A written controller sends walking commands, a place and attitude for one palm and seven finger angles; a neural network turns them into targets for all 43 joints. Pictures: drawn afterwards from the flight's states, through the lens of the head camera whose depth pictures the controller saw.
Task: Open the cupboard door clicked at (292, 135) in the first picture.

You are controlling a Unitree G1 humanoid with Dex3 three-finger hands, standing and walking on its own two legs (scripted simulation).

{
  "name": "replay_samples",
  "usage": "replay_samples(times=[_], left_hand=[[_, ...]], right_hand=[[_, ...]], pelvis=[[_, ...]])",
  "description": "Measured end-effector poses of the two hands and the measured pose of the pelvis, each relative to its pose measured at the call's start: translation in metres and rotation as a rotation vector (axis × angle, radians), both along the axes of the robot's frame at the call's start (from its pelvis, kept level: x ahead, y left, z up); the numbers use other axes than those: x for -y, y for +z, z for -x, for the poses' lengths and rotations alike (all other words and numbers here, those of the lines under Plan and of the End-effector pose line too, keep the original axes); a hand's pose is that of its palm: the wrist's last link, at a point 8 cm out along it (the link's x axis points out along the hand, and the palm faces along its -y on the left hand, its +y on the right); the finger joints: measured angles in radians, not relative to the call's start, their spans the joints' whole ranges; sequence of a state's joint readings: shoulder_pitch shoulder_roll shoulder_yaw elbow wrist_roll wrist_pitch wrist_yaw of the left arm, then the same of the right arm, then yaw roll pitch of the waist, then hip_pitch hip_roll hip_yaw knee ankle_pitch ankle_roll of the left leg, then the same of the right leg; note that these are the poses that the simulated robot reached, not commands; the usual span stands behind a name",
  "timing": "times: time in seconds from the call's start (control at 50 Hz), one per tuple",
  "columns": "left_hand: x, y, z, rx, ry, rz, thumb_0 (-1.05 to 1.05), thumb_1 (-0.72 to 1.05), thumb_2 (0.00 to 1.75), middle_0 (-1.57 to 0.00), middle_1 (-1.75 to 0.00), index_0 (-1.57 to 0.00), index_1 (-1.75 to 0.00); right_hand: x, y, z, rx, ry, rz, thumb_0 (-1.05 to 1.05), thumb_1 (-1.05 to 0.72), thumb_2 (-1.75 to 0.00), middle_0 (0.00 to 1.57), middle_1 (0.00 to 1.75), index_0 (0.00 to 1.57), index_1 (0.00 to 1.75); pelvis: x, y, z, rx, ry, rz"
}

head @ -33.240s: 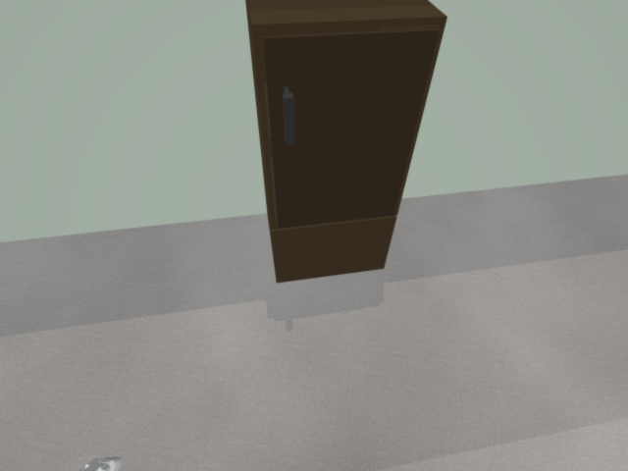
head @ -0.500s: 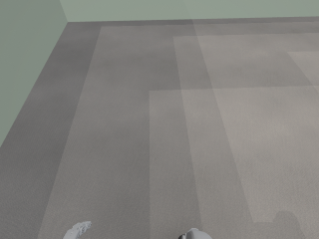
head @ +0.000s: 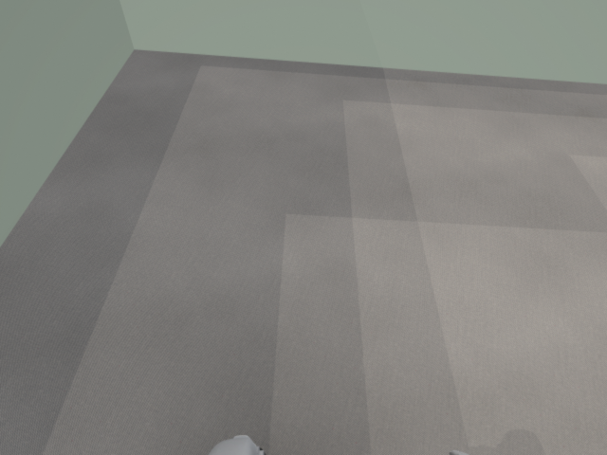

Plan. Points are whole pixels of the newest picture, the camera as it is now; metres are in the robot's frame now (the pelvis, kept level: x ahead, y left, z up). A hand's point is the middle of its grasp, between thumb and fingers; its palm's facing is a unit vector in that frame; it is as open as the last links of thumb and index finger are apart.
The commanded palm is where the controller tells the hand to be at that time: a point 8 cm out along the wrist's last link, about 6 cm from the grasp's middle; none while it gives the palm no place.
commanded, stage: turn to face it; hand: left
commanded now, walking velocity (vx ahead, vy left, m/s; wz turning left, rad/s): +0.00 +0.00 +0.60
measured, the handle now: out of the picture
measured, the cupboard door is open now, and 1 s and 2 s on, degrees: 46 46 46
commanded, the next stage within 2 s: none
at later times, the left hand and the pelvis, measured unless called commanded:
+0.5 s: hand (192, 433) +0.17 +0.17 -0.13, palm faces +0.27 -0.92 -0.27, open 7.4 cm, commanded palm none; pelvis +0.10 -0.05 +0.02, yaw +16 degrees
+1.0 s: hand out of the picture +0.06 +0.19 -0.15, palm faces +0.59 -0.76 -0.27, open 7.4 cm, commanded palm none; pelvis +0.13 -0.03 +0.01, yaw +34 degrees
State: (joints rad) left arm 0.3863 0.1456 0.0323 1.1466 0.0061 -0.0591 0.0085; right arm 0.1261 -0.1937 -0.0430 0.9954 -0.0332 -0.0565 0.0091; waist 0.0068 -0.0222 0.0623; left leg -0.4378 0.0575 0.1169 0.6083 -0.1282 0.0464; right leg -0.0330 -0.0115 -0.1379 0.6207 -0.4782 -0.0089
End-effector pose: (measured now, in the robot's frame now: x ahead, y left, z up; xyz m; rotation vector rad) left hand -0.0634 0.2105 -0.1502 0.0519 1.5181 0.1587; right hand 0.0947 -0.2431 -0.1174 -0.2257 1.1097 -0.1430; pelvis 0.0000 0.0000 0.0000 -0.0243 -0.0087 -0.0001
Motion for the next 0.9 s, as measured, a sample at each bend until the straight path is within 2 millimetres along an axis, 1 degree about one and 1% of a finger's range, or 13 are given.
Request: replay_samples(times=[0.06, 0.16, 0.22, 0.28, 0.34, 0.4, 0.44, 0.52, 0.62, 0.7, 0.8, 0.84, 0.9], left_hand=[[-0.007, -0.003, -0.029, 0.003, 0.002, -0.006, 0.0, 0.91, 0.9, -0.2, -0.3, -0.2, -0.3], [-0.018, 0.011, -0.106, 0.163, 0.033, -0.04, 0.0, 0.91, 0.9, -0.2, -0.3, -0.2, -0.3], [-0.023, 0.022, -0.148, 0.256, 0.045, -0.074, 0.0, 0.92, 0.9, -0.2, -0.3, -0.2, -0.3], [-0.024, 0.032, -0.181, 0.324, 0.049, -0.108, 0.0, 0.92, 0.9, -0.2, -0.3, -0.2, -0.3], [-0.02, 0.041, -0.206, 0.373, 0.053, -0.143, 0.0, 0.92, 0.9, -0.2, -0.3, -0.2, -0.3], [-0.013, 0.045, -0.219, 0.417, 0.066, -0.188, 0.0, 0.91, 0.9, -0.2, -0.3, -0.2, -0.3], [-0.007, 0.05, -0.218, 0.418, 0.082, -0.203, 0.0, 0.91, 0.9, -0.2, -0.3, -0.2, -0.3], [0.004, 0.056, -0.202, 0.378, 0.144, -0.21, 0.0, 0.91, 0.9, -0.2, -0.3, -0.2, -0.3], [0.018, 0.05, -0.169, 0.309, 0.24, -0.191, 0.0, 0.9, 0.9, -0.2, -0.3, -0.2, -0.3], [0.02, 0.04, -0.132, 0.24, 0.33, -0.18, 0.0, 0.91, 0.9, -0.2, -0.3, -0.2, -0.3], [0.012, 0.015, -0.082, 0.151, 0.434, -0.16, 0.0, 0.91, 0.9, -0.2, -0.3, -0.2, -0.3], [0.006, 0.008, -0.069, 0.113, 0.46, -0.162, 0.0, 0.91, 0.9, -0.2, -0.3, -0.2, -0.3], [-0.003, 0.013, -0.066, 0.106, 0.497, -0.181, 0.01, 0.91, 0.9, -0.2, -0.3, -0.2, -0.3]], right_hand=[[-0.01, 0.001, -0.019, -0.001, 0.007, 0.006, 0.01, -0.92, -0.9, 0.2, 0.3, 0.2, 0.3], [-0.022, 0.0, -0.021, -0.112, 0.033, -0.013, 0.0, -0.92, -0.9, 0.2, 0.3, 0.2, 0.3], [-0.016, -0.001, -0.023, -0.166, 0.041, -0.018, 0.0, -0.94, -0.89, 0.2, 0.3, 0.2, 0.3], [-0.007, -0.003, -0.03, -0.197, 0.049, -0.03, 0.01, -0.93, -0.89, 0.2, 0.3, 0.2, 0.3], [0.007, -0.008, -0.042, -0.21, 0.058, -0.041, 0.01, -0.92, -0.89, 0.2, 0.3, 0.2, 0.3], [0.024, -0.018, -0.063, -0.212, 0.074, -0.052, 0.01, -0.92, -0.9, 0.2, 0.3, 0.2, 0.3], [0.033, -0.018, -0.081, -0.212, 0.101, -0.046, 0.01, -0.92, -0.9, 0.2, 0.3, 0.2, 0.3], [0.043, -0.007, -0.123, -0.187, 0.165, -0.029, 0.01, -0.91, -0.9, 0.2, 0.3, 0.2, 0.3], [0.035, 0.005, -0.179, -0.141, 0.275, -0.004, 0.01, -0.91, -0.9, 0.2, 0.3, 0.2, 0.3], [0.009, 0.011, -0.223, -0.095, 0.386, 0.014, 0.01, -0.91, -0.9, 0.2, 0.3, 0.19, 0.3], [-0.04, 0.012, -0.27, 0.014, 0.523, 0.03, 0.01, -0.91, -0.9, 0.2, 0.3, 0.19, 0.3], [-0.055, 0.014, -0.279, 0.051, 0.557, 0.029, 0.01, -0.91, -0.9, 0.2, 0.3, 0.2, 0.3], [-0.067, 0.019, -0.28, 0.054, 0.588, 0.033, 0.01, -0.91, -0.9, 0.2, 0.3, 0.2, 0.3]], pelvis=[[-0.005, 0.0, -0.02, 0.003, 0.01, -0.014], [-0.005, 0.012, -0.043, -0.014, 0.064, -0.013], [0.0, 0.016, -0.054, -0.025, 0.097, -0.013], [0.009, 0.017, -0.065, -0.033, 0.13, -0.014], [0.023, 0.015, -0.077, -0.04, 0.165, -0.018], [0.038, 0.008, -0.09, -0.047, 0.199, -0.035], [0.045, 0.011, -0.095, -0.041, 0.234, -0.041], [0.052, 0.019, -0.107, -0.035, 0.298, -0.057], [0.055, 0.024, -0.118, -0.035, 0.377, -0.068], [0.05, 0.02, -0.122, -0.032, 0.436, -0.061], [0.032, 0.003, -0.123, -0.033, 0.501, -0.032], [0.029, -0.001, -0.123, -0.032, 0.52, -0.033], [0.028, 0.004, -0.125, -0.031, 0.549, -0.019]])
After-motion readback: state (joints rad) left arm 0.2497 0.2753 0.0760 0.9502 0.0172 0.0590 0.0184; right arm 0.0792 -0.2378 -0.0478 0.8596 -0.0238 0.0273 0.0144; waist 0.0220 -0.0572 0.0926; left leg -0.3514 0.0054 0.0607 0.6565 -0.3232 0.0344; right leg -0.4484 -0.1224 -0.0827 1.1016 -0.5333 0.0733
